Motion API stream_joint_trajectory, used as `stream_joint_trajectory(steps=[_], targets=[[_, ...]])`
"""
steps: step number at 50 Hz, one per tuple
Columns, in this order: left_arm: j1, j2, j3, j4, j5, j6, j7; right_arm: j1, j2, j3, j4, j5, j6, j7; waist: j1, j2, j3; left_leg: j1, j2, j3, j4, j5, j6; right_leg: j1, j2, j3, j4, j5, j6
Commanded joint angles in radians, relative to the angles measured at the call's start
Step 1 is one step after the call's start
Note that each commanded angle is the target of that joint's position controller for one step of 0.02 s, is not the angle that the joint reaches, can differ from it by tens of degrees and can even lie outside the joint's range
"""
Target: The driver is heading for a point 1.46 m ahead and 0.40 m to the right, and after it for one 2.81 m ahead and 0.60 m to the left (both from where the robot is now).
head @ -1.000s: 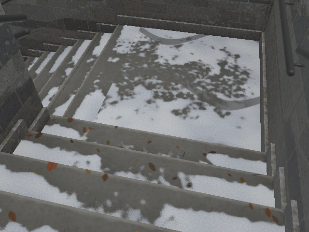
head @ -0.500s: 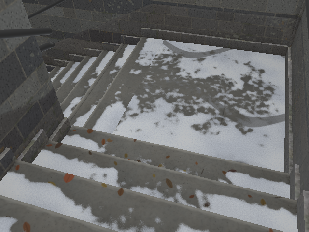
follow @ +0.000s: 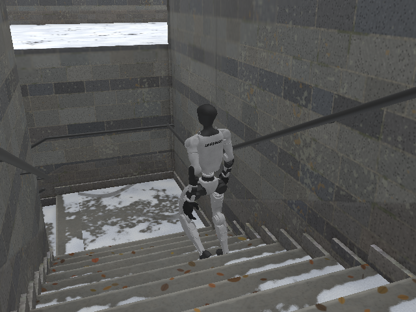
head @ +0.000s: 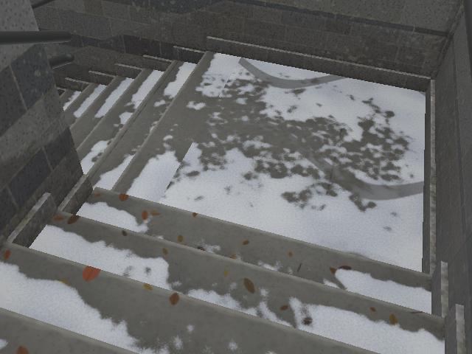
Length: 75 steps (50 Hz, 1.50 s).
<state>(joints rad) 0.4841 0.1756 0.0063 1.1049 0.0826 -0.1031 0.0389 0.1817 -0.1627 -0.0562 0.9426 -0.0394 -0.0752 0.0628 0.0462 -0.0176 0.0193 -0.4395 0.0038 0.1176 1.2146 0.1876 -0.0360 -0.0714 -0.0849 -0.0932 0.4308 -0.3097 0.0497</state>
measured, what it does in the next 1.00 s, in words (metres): steps on the spot, turning right: left foot, then right foot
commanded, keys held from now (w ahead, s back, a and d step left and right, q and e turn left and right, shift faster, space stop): no key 0.14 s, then e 0.78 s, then no key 0.08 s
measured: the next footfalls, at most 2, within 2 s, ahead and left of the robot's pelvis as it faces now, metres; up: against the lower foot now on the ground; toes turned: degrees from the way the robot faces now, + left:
left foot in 0.10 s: +0.15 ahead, +0.13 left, +0.00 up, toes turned +6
right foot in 0.56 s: +0.05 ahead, -0.11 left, +0.00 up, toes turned -15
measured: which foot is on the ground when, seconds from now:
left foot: up 0.00-0.08, down 0.10-0.58, up 0.60-1.00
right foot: down 0.00-0.12, up 0.14-0.54, down 0.56-1.00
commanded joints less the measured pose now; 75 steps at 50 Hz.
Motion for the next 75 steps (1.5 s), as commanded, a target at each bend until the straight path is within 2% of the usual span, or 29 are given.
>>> stream_joint_trajectory(steps=[1, 2, 3, 4, 5, 7, 8, 9, 11, 13, 16, 22, 25, 29, 30, 31, 34, 36, 46, 52, 55, 56, 57, 58, 61, 62, 64, 67, 75], targets=[[0.591, 0.016, 0.024, 0.268, 0.065, -0.036, 0.063, -0.356, 0.101, 0.013, -0.231, -0.068, -0.009, 0.047, 0.180, 0.071, 0.246, -0.985, 0.276, -0.318, -0.400, -0.840, -0.027, 0.611, -0.453, 0.324, 0.010, 0.423, -0.157], [0.309, -0.016, 0.018, 0.180, -0.045, -0.019, 0.037, -0.152, 0.114, 0.023, -0.140, -0.060, 0.016, 0.035, 0.045, 0.142, 0.188, -0.471, 0.262, -0.220, -0.815, -0.666, -0.010, 0.271, -0.319, 0.213, -0.002, 0.252, -0.131], [0.097, 0.002, 0.003, 0.099, -0.046, 0.008, -0.051, 0.013, 0.135, 0.027, -0.064, 0.012, 0.011, 0.031, -0.069, 0.039, 0.043, 0.250, 0.056, -0.010, -0.602, -0.332, 0.013, -0.307, -0.183, 0.120, -0.055, 0.000, -0.113], [-0.037, 0.145, 0.028, -0.007, -0.045, 0.051, -0.007, 0.142, -0.008, -0.003, 0.011, 0.059, 0.076, -0.019, -0.118, -0.145, 0.071, 0.497, -0.032, -0.017, -0.521, -0.394, 0.050, -0.540, -0.123, 0.093, -0.045, 0.110, -0.127], [-0.097, 0.138, 0.030, -0.045, -0.048, 0.050, -0.021, 0.282, -0.083, -0.017, 0.068, 0.055, 0.099, -0.037, -0.187, -0.116, 0.022, 0.603, 0.031, -0.046, -0.490, -0.186, 0.066, -0.622, -0.081, 0.005, 0.039, 0.122, -0.100], [0.109, 0.044, 0.027, -0.026, -0.107, 0.091, -0.030, 0.261, -0.203, -0.010, 0.045, 0.065, 0.084, -0.050, -0.122, 0.287, -0.062, 0.340, 0.337, -0.402, -0.823, 0.051, 0.192, -0.369, 0.052, 0.026, 0.396, -0.358, -0.034], [0.107, 0.005, 0.021, -0.023, -0.111, 0.128, -0.028, 0.184, -0.162, 0.003, 0.033, 0.066, 0.083, -0.061, -0.086, 0.225, -0.069, 0.248, 0.348, -0.494, -0.912, -0.224, 0.236, -0.320, 0.064, 0.063, 0.484, -0.353, -0.038], [-0.006, 0.003, 0.035, -0.089, -0.034, 0.089, -0.046, 0.216, -0.175, -0.012, 0.032, 0.009, 0.004, 0.001, -0.109, 0.307, -0.048, 0.249, 0.309, -0.481, -0.945, -0.613, 0.295, -0.470, 0.061, 0.132, 0.553, -0.420, -0.009], [0.044, 0.006, 0.038, -0.048, -0.021, 0.062, -0.027, 0.146, -0.175, -0.023, 0.005, 0.005, -0.046, -0.003, -0.084, 0.135, -0.026, 0.104, 0.344, -0.486, -0.926, -0.710, 0.302, -0.441, 0.027, 0.223, 0.763, -0.318, -0.015], [0.032, 0.003, 0.036, -0.089, -0.016, 0.047, 0.011, 0.125, -0.147, -0.039, -0.023, -0.012, -0.052, -0.043, -0.078, 0.024, -0.033, 0.096, 0.354, -0.449, -0.921, -0.515, 0.358, -0.493, 0.040, 0.227, 0.905, -0.205, -0.033], [-0.006, 0.006, 0.041, -0.145, -0.009, 0.056, 0.012, 0.092, -0.044, -0.014, -0.055, -0.023, -0.051, -0.083, -0.056, 0.038, -0.059, 0.114, 0.349, -0.335, -0.878, -0.259, 0.376, -0.547, 0.023, 0.228, 0.890, -0.019, -0.026], [-0.168, 0.012, 0.029, -0.287, 0.010, 0.088, -0.020, 0.105, -0.149, -0.051, -0.088, -0.012, -0.067, -0.126, -0.089, 0.103, -0.044, 0.044, 0.351, -0.191, -0.897, -0.338, 0.286, -0.424, -0.015, 0.037, 0.565, -0.066, -0.018], [-0.223, 0.016, 0.037, -0.316, -0.011, 0.101, -0.015, 0.112, -0.238, -0.091, -0.098, -0.016, -0.068, -0.133, -0.109, 0.120, -0.057, 0.100, 0.408, -0.225, -0.899, -0.371, 0.267, -0.386, 0.014, 0.030, 0.416, -0.046, -0.052], [-0.075, 0.095, 0.105, -0.257, -0.036, 0.068, -0.018, 0.071, -0.180, -0.081, -0.089, -0.021, -0.053, -0.145, -0.027, 0.022, -0.105, -0.014, 0.326, -0.086, -0.635, -0.611, 0.145, -0.002, 0.096, 0.040, 0.020, 0.290, -0.138], [0.021, 0.199, 0.121, -0.241, -0.018, 0.042, 0.008, 0.079, -0.066, -0.054, -0.163, -0.017, -0.050, -0.134, -0.044, -0.242, -0.198, -0.247, 0.131, 0.073, -0.249, -0.896, 0.067, 0.185, -0.164, 0.385, -0.035, 0.636, -0.368], [0.045, 0.241, 0.119, -0.255, 0.053, 0.003, -0.022, -0.002, -0.092, -0.052, -0.242, 0.020, -0.042, -0.129, 0.022, -0.074, -0.104, -0.438, 0.025, -0.166, -0.163, -0.845, 0.041, 0.110, -0.298, 0.600, -0.115, 0.339, -0.452], [-0.226, 0.164, 0.102, -0.300, -0.039, -0.003, -0.084, 0.011, -0.149, -0.066, -0.224, 0.009, -0.028, -0.140, -0.076, -0.072, -0.092, -0.395, 0.040, -0.184, 0.086, -0.631, 0.041, -0.110, -0.161, 0.342, -0.039, 0.409, -0.369], [-0.249, 0.138, 0.091, -0.309, -0.041, 0.016, -0.109, 0.041, -0.131, -0.055, -0.229, 0.000, -0.021, -0.148, -0.091, -0.037, -0.059, -0.371, 0.035, -0.157, 0.234, -0.593, 0.019, -0.296, -0.117, 0.314, -0.009, 0.471, -0.363], [-0.168, 0.136, 0.067, -0.305, -0.041, 0.000, -0.079, -0.007, -0.113, 0.003, -0.257, -0.037, 0.039, -0.107, -0.022, -0.071, -0.172, -0.351, 0.031, -0.153, 0.001, -0.590, -0.090, -0.217, -0.077, 0.532, 0.061, 0.319, -0.380], [-0.214, 0.169, 0.061, -0.332, -0.076, 0.009, -0.073, 0.012, -0.072, 0.041, -0.244, 0.001, 0.056, -0.085, -0.020, -0.092, -0.170, -0.066, -0.002, -0.109, -0.351, -0.695, -0.102, -0.312, -0.109, 0.617, 0.040, 0.328, -0.394], [-0.299, 0.143, 0.033, -0.333, -0.091, 0.038, -0.107, 0.172, -0.088, 0.034, -0.173, 0.005, 0.041, -0.045, -0.117, -0.008, -0.163, 0.313, 0.017, -0.113, -0.694, -0.417, -0.033, -0.489, -0.025, 0.561, 0.084, -0.010, -0.274], [-0.158, 0.128, 0.034, -0.283, -0.079, 0.046, -0.111, 0.223, -0.125, 0.021, -0.161, -0.028, 0.025, -0.032, -0.084, 0.046, -0.159, 0.479, 0.081, -0.191, -0.680, -0.402, 0.087, -0.626, 0.059, 0.479, 0.160, -0.344, -0.177], [-0.125, 0.137, 0.055, -0.307, -0.057, 0.042, -0.104, 0.300, -0.240, -0.022, -0.143, -0.055, 0.012, -0.009, -0.102, 0.227, -0.051, 0.489, 0.250, -0.526, -0.863, -0.651, 0.336, -0.849, 0.245, 0.244, 0.358, -0.467, -0.073], [-0.315, 0.145, 0.060, -0.352, -0.011, 0.037, -0.074, 0.430, -0.205, -0.023, -0.095, -0.090, 0.009, -0.009, -0.212, 0.160, 0.026, 0.590, 0.371, -0.782, -0.967, -0.799, 0.453, -1.098, 0.215, 0.303, 0.514, -0.425, -0.065], [-0.283, 0.077, 0.041, -0.306, -0.024, 0.018, -0.012, 0.215, -0.044, 0.020, -0.116, -0.023, 0.004, 0.000, -0.087, 0.104, 0.008, 0.525, 0.322, -0.641, -0.981, -0.661, 0.363, -1.134, 0.146, 0.387, 0.661, 0.044, -0.077], [-0.201, 0.039, 0.017, -0.275, 0.012, 0.019, -0.040, 0.150, -0.013, 0.027, -0.114, -0.045, -0.005, -0.005, -0.034, 0.081, -0.032, 0.396, 0.241, -0.482, -0.924, -0.476, 0.294, -0.989, 0.116, 0.342, 0.731, 0.199, -0.096], [-0.133, 0.068, 0.018, -0.233, 0.022, 0.025, -0.110, 0.118, -0.039, 0.019, -0.113, -0.058, -0.015, -0.014, -0.010, 0.045, -0.047, 0.148, 0.155, -0.289, -0.895, -0.362, 0.289, -0.837, 0.088, 0.203, 0.902, 0.331, -0.111], [-0.235, 0.089, 0.007, -0.286, 0.033, 0.029, -0.142, 0.241, -0.015, 0.047, -0.026, -0.058, -0.045, -0.043, -0.067, 0.039, -0.008, 0.061, 0.187, -0.257, -0.869, -0.455, 0.306, -0.825, 0.001, 0.141, 0.848, 0.389, -0.108], [-0.562, 0.031, -0.027, -0.400, 0.053, 0.035, -0.122, 0.634, -0.030, 0.092, 0.169, -0.044, -0.057, -0.101, -0.254, 0.124, 0.057, 0.538, 0.256, -0.445, -0.560, -0.387, 0.318, -1.223, -0.066, 0.136, 0.334, 0.569, -0.066]])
